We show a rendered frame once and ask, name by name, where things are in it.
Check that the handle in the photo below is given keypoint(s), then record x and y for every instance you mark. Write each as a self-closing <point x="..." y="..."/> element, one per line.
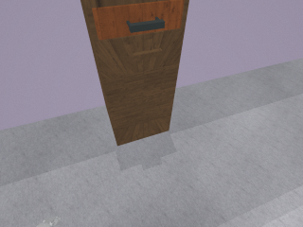
<point x="147" y="54"/>
<point x="146" y="25"/>

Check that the drawer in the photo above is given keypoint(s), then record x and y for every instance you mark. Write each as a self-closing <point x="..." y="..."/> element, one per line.
<point x="111" y="22"/>

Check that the cabinet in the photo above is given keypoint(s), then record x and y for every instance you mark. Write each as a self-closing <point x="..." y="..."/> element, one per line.
<point x="138" y="95"/>

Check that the left robot hand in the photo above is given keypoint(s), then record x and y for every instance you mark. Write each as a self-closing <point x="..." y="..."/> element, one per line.
<point x="50" y="222"/>

